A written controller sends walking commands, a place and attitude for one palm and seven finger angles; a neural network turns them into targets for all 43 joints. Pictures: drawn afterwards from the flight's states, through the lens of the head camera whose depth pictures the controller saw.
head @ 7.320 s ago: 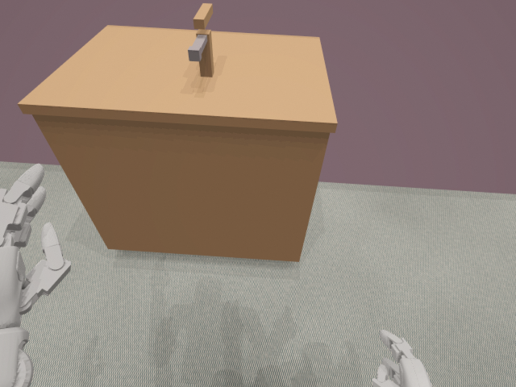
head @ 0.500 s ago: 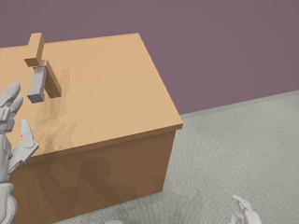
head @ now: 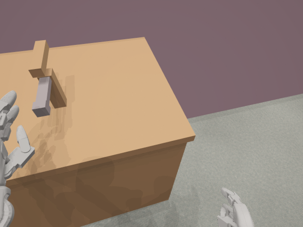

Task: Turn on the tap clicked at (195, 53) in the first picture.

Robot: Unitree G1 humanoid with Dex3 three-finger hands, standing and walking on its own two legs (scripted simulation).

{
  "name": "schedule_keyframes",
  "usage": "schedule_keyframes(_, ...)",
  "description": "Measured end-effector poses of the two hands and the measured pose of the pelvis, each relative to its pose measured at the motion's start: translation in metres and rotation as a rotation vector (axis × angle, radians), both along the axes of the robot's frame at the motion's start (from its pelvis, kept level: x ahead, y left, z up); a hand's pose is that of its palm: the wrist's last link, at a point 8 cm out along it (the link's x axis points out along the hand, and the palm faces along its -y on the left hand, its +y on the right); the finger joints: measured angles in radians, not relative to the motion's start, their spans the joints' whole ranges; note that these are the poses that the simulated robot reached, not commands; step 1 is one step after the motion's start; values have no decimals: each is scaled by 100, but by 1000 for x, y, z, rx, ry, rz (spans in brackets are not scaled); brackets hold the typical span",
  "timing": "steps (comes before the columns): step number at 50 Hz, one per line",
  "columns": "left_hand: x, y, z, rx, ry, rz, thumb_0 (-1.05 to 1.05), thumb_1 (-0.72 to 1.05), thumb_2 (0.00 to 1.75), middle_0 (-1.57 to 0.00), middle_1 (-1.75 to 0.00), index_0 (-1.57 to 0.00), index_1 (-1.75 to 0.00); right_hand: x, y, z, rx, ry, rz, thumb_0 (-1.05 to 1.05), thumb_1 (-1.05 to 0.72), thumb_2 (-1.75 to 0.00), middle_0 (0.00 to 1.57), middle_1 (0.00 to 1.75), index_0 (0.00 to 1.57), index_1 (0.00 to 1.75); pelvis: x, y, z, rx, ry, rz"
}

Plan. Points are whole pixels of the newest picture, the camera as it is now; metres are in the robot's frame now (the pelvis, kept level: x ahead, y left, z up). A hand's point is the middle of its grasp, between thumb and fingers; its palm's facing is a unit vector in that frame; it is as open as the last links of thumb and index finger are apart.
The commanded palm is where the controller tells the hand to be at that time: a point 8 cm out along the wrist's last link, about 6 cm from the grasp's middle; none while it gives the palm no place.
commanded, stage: come to a stop and stand still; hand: left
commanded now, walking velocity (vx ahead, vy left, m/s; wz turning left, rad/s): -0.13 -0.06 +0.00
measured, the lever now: (41, 108) +0.33 +0.30 +0.15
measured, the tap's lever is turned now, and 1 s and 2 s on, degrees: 0 0 0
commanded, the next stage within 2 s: look again from close up in 0.60 s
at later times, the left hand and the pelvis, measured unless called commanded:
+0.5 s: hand (19, 169) +0.18 +0.26 +0.15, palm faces +0.44 -0.84 -0.32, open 7.4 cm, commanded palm +0.12 +0.29 +0.18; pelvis -0.04 +0.01 +0.01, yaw +1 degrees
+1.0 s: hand (37, 155) +0.21 +0.26 +0.14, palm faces +0.28 -0.89 -0.36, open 7.4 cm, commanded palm +0.16 +0.31 +0.18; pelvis +0.00 +0.03 +0.00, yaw -1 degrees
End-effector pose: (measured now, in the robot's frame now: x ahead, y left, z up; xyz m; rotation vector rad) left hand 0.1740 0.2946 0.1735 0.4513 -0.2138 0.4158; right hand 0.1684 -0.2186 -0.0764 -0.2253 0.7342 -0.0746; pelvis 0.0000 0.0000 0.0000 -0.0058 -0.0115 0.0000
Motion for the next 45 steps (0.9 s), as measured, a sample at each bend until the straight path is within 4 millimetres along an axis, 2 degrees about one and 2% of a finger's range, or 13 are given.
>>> schedule_keyframes(3,2,0,-4,-27,5,-15,2,89,90,-21,-30,-21,-31,-1,-4,10,-31,-18,-15,1,-90,-90,20,30,20,30,-4,3,2,2,-1,-3)
schedule_keyframes(6,0,-8,2,-23,-21,-67,2,90,90,-21,-30,-21,-31,-3,-6,19,-45,-49,-25,1,-90,-90,20,30,20,30,-10,5,2,-2,-4,-5)
schedule_keyframes(10,-11,-14,17,16,-60,-119,2,89,90,-21,-30,-21,-31,-10,-4,25,-39,-81,-39,1,-90,-90,20,30,20,30,-18,7,3,-7,-7,-7)
schedule_keyframes(13,-23,-9,22,43,-56,-106,2,89,90,-21,-30,-21,-31,-18,-1,25,-25,-87,-48,1,-90,-90,20,30,20,30,-22,8,4,-7,-9,-9)
schedule_keyframes(16,-34,0,18,37,-31,-55,2,89,90,-22,-30,-21,-31,-28,2,19,-13,-71,-47,1,-90,-90,20,30,20,30,-25,9,6,-9,-11,-7)
schedule_keyframes(21,-42,10,0,-38,13,26,2,89,90,-21,-30,-21,-31,-47,8,8,-2,-9,-31,1,-90,-90,20,30,20,30,-31,12,8,-12,-14,2)
schedule_keyframes(26,-36,3,-6,-73,15,9,2,90,90,-21,-30,-20,-31,-60,11,3,-2,34,-21,1,-90,-90,20,30,21,30,-36,12,9,-7,-19,9)
schedule_keyframes(35,-25,-2,13,29,-16,-59,2,89,90,-21,-30,-21,-31,-58,5,3,5,30,-51,1,-90,-90,20,30,21,30,-28,11,8,-7,-8,7)
schedule_keyframes(38,-11,21,40,203,-97,-58,2,89,90,-22,-30,-21,-31,-53,5,2,-26,43,12,1,-90,-90,20,30,20,30,-29,7,6,-12,6,18)
schedule_keyframes(40,-3,37,45,190,-141,-22,2,89,90,-22,-30,-21,-31,-48,5,2,-17,36,20,1,-90,-90,20,30,20,30,-28,8,5,-12,11,5)
schedule_keyframes(42,0,40,38,136,-132,-9,2,89,90,-21,-30,-21,-31,-42,5,5,-3,3,10,1,-90,-90,20,30,20,30,-24,13,5,-11,14,-9)
schedule_keyframes(45,2,23,14,45,-58,-67,2,90,90,-20,-30,-20,-30,-33,7,8,8,-36,-12,1,-90,-90,20,30,20,30,-15,23,5,-9,15,-21)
